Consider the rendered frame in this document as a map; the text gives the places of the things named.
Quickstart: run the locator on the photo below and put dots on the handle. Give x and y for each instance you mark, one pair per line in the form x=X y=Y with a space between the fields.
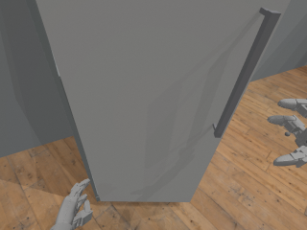
x=255 y=52

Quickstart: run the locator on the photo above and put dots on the robot left hand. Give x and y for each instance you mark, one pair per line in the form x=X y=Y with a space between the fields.
x=69 y=208

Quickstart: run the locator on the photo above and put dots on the fridge door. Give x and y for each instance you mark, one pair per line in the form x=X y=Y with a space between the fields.
x=146 y=80

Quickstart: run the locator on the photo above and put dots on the robot right hand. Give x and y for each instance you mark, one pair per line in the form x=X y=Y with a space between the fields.
x=296 y=127

